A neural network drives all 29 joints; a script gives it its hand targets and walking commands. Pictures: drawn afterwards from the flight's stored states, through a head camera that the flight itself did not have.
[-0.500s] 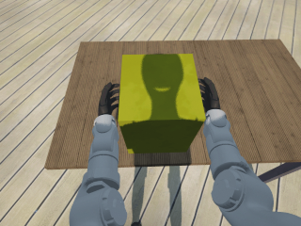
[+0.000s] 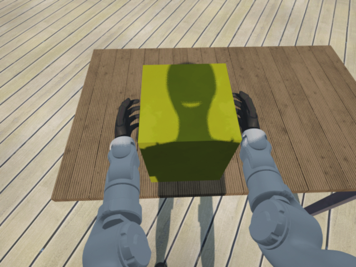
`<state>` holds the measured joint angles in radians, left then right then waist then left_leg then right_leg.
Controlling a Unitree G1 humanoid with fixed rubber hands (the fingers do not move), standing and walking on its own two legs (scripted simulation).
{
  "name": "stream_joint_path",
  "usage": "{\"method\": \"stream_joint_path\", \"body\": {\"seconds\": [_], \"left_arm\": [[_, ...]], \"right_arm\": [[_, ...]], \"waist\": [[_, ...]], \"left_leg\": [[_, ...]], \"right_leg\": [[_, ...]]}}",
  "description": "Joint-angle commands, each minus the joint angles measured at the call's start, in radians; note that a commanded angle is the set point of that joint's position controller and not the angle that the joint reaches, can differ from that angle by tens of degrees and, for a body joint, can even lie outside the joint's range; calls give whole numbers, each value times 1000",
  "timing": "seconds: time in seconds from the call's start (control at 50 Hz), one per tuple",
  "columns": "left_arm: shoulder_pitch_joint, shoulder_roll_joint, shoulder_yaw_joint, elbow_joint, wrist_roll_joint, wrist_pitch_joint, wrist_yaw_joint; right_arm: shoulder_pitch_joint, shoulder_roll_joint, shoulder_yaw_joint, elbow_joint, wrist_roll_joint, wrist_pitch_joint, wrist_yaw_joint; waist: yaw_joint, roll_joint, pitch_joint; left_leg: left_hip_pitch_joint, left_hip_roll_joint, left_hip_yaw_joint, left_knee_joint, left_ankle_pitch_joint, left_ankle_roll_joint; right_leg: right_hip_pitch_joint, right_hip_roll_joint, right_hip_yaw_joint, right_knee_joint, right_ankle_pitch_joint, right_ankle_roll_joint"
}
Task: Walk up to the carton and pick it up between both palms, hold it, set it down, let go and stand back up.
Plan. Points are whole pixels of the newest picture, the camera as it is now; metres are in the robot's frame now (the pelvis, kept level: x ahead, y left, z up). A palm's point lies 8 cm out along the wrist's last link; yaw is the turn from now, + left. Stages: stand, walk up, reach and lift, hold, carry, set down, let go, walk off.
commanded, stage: set down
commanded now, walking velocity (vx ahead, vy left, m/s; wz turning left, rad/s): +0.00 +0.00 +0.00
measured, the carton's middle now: (185, 128) +0.45 +0.07 -0.01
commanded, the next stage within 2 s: none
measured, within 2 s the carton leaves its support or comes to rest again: neither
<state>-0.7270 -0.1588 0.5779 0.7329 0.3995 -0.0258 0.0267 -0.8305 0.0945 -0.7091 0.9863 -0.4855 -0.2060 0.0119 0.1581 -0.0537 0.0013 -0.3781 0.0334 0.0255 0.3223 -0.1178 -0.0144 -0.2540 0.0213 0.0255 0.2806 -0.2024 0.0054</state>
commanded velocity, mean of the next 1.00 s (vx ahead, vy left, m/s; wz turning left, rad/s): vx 0.00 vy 0.00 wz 0.00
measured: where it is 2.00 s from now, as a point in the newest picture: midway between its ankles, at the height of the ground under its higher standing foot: outside the picture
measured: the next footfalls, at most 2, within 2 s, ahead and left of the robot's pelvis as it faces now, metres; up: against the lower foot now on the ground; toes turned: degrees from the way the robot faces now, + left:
none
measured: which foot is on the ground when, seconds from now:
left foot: down 0.00-1.00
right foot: down 0.00-1.00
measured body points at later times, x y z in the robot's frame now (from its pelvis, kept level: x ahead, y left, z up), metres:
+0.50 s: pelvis +0.01 +0.00 +0.00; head +0.09 +0.02 +0.44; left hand +0.40 +0.21 +0.03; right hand +0.46 -0.07 +0.04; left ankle +0.01 +0.13 -0.75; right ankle -0.05 -0.12 -0.75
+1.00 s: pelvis +0.00 +0.00 -0.01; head +0.11 +0.03 +0.43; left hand +0.40 +0.22 +0.00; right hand +0.46 -0.07 +0.02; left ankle +0.01 +0.13 -0.75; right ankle -0.05 -0.12 -0.75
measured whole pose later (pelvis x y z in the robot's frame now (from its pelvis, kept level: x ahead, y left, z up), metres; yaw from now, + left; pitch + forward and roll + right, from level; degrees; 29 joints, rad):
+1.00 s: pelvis +0.00 +0.00 -0.01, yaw +0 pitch +17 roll -1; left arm -0.73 -0.05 0.55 0.92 0.32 -0.17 0.11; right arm -0.90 0.03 -0.44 1.13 -0.28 -0.21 -0.07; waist 0.10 -0.05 -0.06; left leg -0.54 0.03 0.03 0.36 -0.12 -0.02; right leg -0.42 0.02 0.03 0.33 -0.21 0.00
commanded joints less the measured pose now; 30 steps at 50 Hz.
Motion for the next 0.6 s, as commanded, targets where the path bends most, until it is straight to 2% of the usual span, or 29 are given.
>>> {"method": "stream_joint_path", "body": {"seconds": [0.0, 0.04, 0.08, 0.12, 0.16, 0.18, 0.22, 0.24, 0.28, 0.3, 0.32, 0.34, 0.36, 0.4, 0.42, 0.44, 0.48, 0.5, 0.54, 0.56, 0.58], "left_arm": [[-468, -338, -128, 32, 81, -67, -75], [-476, -329, -118, 31, 83, -67, -73], [-466, -337, -122, 26, 80, -64, -73], [-438, -331, -109, 40, 88, -59, -78], [-456, -321, -113, 28, 73, -71, -82], [-439, -329, -98, 51, 90, -67, -89], [-448, -331, -120, 25, 80, -79, -86], [-430, -322, -112, 39, 82, -77, -89], [-434, -329, -116, 37, 83, -82, -90], [-438, -321, -116, 43, 80, -85, -86], [-417, -315, -93, 64, 95, -76, -93], [-429, -308, -93, 56, 91, -76, -91], [-399, -312, -97, 56, 97, -77, -92], [-423, -246, -78, 53, 99, -82, -81], [-423, -248, -87, 58, 88, -80, -78], [-413, -277, -79, 56, 96, -88, -75], [-405, -265, -72, 56, 95, -94, -62], [-416, -218, -69, 60, 88, -100, -57], [-414, -233, -61, 59, 95, -93, -60], [-406, -197, -73, 54, 89, -95, -49], [-400, -140, -60, 65, 78, -97, -37]], "right_arm": [[-475, 450, 234, 23, -120, -29, 133], [-467, 447, 208, 16, -143, -24, 133], [-461, 442, 208, 40, -129, -16, 130], [-454, 452, 217, 17, -127, -17, 135], [-466, 456, 235, -5, -126, -19, 130], [-457, 466, 242, 8, -117, -13, 131], [-451, 452, 237, 0, -124, -24, 129], [-444, 454, 240, 6, -124, -24, 128], [-431, 457, 238, 11, -125, -23, 126], [-442, 450, 234, 1, -114, -30, 126], [-422, 454, 245, 12, -127, -16, 124], [-433, 436, 239, 19, -123, -13, 121], [-414, 435, 236, 7, -125, -15, 122], [-414, 377, 221, 28, -108, -12, 113], [-424, 366, 210, 20, -115, -11, 106], [-428, 402, 212, 17, -114, -11, 104], [-426, 375, 208, 13, -106, -16, 97], [-429, 336, 212, 10, -99, -17, 95], [-425, 355, 192, 36, -111, 1, 89], [-404, 306, 199, 48, -83, 2, 82], [-411, 241, 217, 37, -72, -1, 76]], "waist": [[24, 20, -617], [13, 8, -624], [-1, 13, -607], [21, 17, -592], [17, -11, -614], [24, -4, -587], [6, 23, -606], [10, 5, -585], [3, 9, -604], [10, 23, -625], [9, -2, -572], [10, -3, -581], [6, 5, -593], [6, 14, -602], [-4, 19, -597], [8, 6, -583], [9, 3, -591], [9, 2, -617], [-1, 3, -577], [-7, 15, -575], [13, 11, -595]], "left_leg": [[309, 3, 148, 95, 570, 9], [306, -1, 149, 94, 541, 6], [325, -1, 146, 96, 560, 4], [298, -2, 153, 94, 545, 8], [279, -3, 152, 94, 529, 17], [260, -7, 155, 91, 552, 17], [269, -5, 152, 99, 570, 8], [279, -7, 149, 100, 568, 14], [269, -3, 149, 106, 578, 12], [290, -2, 144, 109, 617, 7], [264, -6, 146, 113, 599, 15], [250, -7, 150, 108, 579, 17], [278, -7, 152, 106, 599, 15], [273, -10, 147, 112, 599, 12], [273, -10, 149, 114, 603, 8], [272, -6, 143, 112, 621, 11], [298, -2, 139, 131, 672, 10], [284, -5, 140, 129, 652, 6], [282, -8, 140, 112, 615, 15], [299, -6, 138, 126, 657, 7], [288, -8, 142, 137, 674, 7]], "right_leg": [[-35, -10, -119, 17, 250, 14], [-45, 1, -125, 11, 210, 12], [-60, 1, -119, 7, 203, 9], [-45, -2, -118, 18, 215, 11], [-18, -4, -116, 24, 244, 18], [-11, -6, -112, 29, 266, 22], [-16, -4, -115, 38, 281, 22], [-24, -3, -113, 28, 273, 23], [-10, -3, -112, 35, 285, 21], [-48, 0, -117, 35, 277, 25], [-25, -4, -110, 30, 303, 21], [-24, -1, -108, 27, 266, 20], [-22, -2, -109, 28, 289, 25], [-16, 1, -103, 33, 288, 20], [-25, 3, -109, 30, 276, 19], [-28, 5, -103, 32, 288, 20], [-64, 8, -106, 37, 289, 18], [-39, 9, -102, 34, 299, 20], [-30, -1, -98, 25, 278, 18], [-53, 4, -98, 28, 285, 19], [-42, 4, -99, 43, 321, 18]]}}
